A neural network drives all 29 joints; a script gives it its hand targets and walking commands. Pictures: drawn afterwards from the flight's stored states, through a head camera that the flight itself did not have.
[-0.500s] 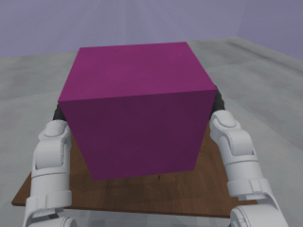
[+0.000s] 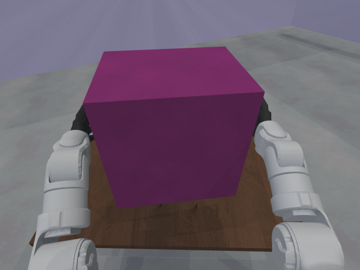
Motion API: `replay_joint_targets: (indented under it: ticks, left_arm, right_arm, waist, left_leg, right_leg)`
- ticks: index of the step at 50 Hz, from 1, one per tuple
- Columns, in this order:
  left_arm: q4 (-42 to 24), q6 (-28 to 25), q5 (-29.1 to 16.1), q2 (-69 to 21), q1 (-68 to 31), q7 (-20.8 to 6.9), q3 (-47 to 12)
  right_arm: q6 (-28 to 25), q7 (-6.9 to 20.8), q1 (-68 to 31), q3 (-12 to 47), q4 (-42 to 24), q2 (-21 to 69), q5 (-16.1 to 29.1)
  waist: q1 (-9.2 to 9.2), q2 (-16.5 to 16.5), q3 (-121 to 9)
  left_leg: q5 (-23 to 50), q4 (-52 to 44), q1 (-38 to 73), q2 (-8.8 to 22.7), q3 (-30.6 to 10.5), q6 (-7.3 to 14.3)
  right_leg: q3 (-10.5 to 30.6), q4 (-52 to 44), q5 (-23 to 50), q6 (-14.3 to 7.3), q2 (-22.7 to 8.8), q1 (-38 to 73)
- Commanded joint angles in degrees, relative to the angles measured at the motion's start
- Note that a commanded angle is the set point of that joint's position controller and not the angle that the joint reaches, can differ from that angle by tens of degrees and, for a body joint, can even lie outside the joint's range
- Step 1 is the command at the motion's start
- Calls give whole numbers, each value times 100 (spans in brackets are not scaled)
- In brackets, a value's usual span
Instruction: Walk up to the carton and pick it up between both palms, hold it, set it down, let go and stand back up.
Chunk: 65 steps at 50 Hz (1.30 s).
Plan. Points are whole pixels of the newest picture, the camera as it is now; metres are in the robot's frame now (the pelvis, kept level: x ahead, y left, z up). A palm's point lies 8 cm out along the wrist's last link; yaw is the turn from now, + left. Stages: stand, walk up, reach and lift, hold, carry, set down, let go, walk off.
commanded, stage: hold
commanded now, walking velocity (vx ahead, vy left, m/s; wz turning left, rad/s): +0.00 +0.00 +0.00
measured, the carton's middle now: (172, 126) +0.42 +0.01 +0.16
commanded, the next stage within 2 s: none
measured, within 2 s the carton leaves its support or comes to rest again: neither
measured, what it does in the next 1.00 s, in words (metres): stands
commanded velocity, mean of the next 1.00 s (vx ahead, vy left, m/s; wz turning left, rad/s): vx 0.00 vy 0.00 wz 0.00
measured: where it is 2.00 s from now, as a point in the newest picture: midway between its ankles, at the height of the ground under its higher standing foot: outside the picture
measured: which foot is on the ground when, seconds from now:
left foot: down 0.00-1.00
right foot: down 0.00-1.00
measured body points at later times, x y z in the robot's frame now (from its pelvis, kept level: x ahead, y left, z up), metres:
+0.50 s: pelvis -0.01 +0.00 +0.00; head -0.08 +0.02 +0.44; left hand +0.35 +0.22 +0.22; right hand +0.38 -0.16 +0.25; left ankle +0.00 +0.12 -0.75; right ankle +0.04 -0.12 -0.75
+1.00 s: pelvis +0.00 +0.00 +0.00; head -0.07 +0.03 +0.44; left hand +0.35 +0.23 +0.19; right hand +0.36 -0.15 +0.23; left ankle +0.00 +0.12 -0.75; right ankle +0.04 -0.12 -0.75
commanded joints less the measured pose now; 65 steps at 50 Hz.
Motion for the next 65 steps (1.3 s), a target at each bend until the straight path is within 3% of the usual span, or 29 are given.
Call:
replay_joint_targets:
  ticks: [1,4,8,13,16,18,22,27,30,36,39,42,47,50,54,56,59,65]
  left_arm:
    - [-2217,-1015,-1546,-2701,-3569,-956,-2108]
    - [-2872,-1092,-1693,-2791,-3730,-870,-2409]
    - [-3107,-964,-1692,-2806,-4087,-821,-2771]
    - [-2232,-514,-1339,-3000,-4203,-944,-2906]
    - [-1698,-370,-1070,-3253,-4495,-1019,-2878]
    - [-1286,-323,-940,-3346,-4599,-1070,-2831]
    - [-641,-324,-821,-3289,-4465,-1189,-2519]
    - [-613,-495,-897,-2980,-4207,-1225,-1931]
    - [-858,-619,-947,-2728,-3971,-1173,-1654]
    - [-1903,-949,-1420,-2654,-3559,-1006,-1960]
    - [-2501,-1039,-1605,-2765,-3521,-917,-2269]
    - [-2970,-1040,-1657,-2834,-3881,-863,-2529]
    - [-2724,-719,-1534,-2875,-4103,-868,-2874]
    - [-2206,-500,-1328,-3104,-4311,-942,-2961]
    - [-1440,-358,-990,-3348,-4613,-1030,-2850]
    - [-1030,-327,-879,-3372,-4560,-1092,-2733]
    - [-568,-335,-804,-3247,-4368,-1201,-2419]
    - [-622,-539,-862,-2802,-4009,-1241,-1650]
  right_arm:
    - [-443,262,-3622,3444,-3517,3646,1192]
    - [-432,141,-3252,3517,-3803,3692,1289]
    - [-284,176,-2830,3014,-3175,3267,1168]
    - [-103,413,-2857,2048,-1526,2638,839]
    - [-60,614,-3127,1583,-663,2415,652]
    - [-46,727,-3281,1381,-231,2353,537]
    - [-61,819,-3415,1094,98,2384,277]
    - [-131,736,-3542,1418,-327,2710,316]
    - [-179,631,-3546,1949,-926,2992,514]
    - [-407,321,-3657,3237,-3131,3543,1090]
    - [-441,163,-3391,3505,-3712,3665,1254]
    - [-367,126,-3051,3288,-3565,3503,1250]
    - [-171,290,-2756,2477,-2359,2878,1004]
    - [-130,446,-2939,1926,-1431,2597,821]
    - [-79,695,-3261,1411,-364,2353,573]
    - [-77,771,-3343,1243,-75,2324,440]
    - [-77,801,-3424,1110,55,2377,260]
    - [-133,671,-3582,1695,-631,2849,395]
  waist:
    - [-230,-1468,-3341]
    - [-342,-1144,-3359]
    - [-615,-368,-2744]
    - [-916,425,-1448]
    - [-1009,829,-1081]
    - [-1078,910,-1011]
    - [-1121,488,-956]
    - [-802,-348,-1454]
    - [-515,-788,-1908]
    - [-253,-1431,-3121]
    - [-291,-1309,-3261]
    - [-472,-795,-3108]
    - [-792,96,-2040]
    - [-966,547,-1439]
    - [-1072,916,-1105]
    - [-1121,806,-1024]
    - [-1094,345,-976]
    - [-601,-679,-1640]
  left_leg:
    - [1534,-208,-995,-460,388,111]
    - [1533,-173,-942,-493,321,38]
    - [1393,-186,-730,-383,214,-148]
    - [535,-380,-984,-168,154,-395]
    - [-353,-677,-1434,49,64,-429]
    - [-857,-838,-1677,136,39,-384]
    - [-1095,-944,-1768,112,111,-238]
    - [-47,-679,-1242,-100,273,-104]
    - [626,-511,-1026,-220,352,2]
    - [1442,-247,-993,-429,404,118]
    - [1519,-192,-978,-490,345,74]
    - [1484,-177,-795,-444,270,-48]
    - [1123,-244,-744,-269,173,-290]
    - [483,-392,-983,-126,134,-446]
    - [-664,-770,-1560,118,35,-421]
    - [-983,-880,-1718,146,44,-346]
    - [-999,-915,-1704,83,133,-213]
    - [312,-586,-1104,-180,336,-8]
  right_leg:
    - [127,542,3025,289,65,3128]
    - [104,623,3210,305,50,3018]
    - [-49,465,2023,119,173,2238]
    - [-106,278,474,-174,209,1608]
    - [-149,355,-15,-256,279,1645]
    - [-154,400,-137,-271,296,1773]
    - [-97,289,-225,-240,257,1899]
    - [-32,126,147,-178,195,1947]
    - [-8,162,683,-81,182,2209]
    - [112,470,2644,239,85,3033]
    - [122,585,3200,316,44,3085]
    - [36,553,2732,220,104,2695]
    - [-103,329,1103,-45,215,1800]
    - [-119,282,388,-194,224,1564]
    - [-168,397,-75,-264,292,1727]
    - [-152,393,-128,-259,285,1854]
    - [-99,257,-211,-230,250,1904]
    - [-13,111,327,-133,180,2048]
